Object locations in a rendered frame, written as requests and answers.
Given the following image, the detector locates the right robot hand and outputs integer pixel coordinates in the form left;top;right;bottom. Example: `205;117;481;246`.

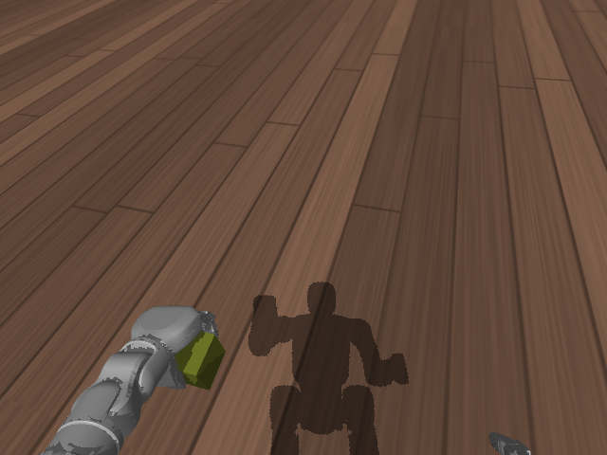
489;432;531;455

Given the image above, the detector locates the left robot hand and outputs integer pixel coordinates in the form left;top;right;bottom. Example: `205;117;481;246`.
131;306;218;389

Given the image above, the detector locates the cube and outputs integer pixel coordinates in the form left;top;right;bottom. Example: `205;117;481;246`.
175;332;226;390

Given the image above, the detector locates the left robot arm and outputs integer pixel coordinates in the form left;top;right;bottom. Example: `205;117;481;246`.
38;337;170;455

